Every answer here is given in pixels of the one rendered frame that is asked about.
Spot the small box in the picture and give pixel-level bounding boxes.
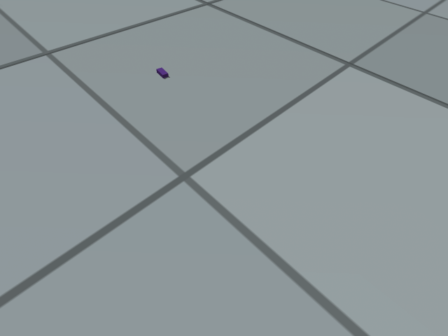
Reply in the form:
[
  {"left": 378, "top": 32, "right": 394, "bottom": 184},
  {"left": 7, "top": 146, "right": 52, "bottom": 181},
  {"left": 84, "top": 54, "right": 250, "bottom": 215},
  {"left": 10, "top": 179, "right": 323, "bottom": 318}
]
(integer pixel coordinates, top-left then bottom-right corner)
[{"left": 156, "top": 68, "right": 169, "bottom": 78}]

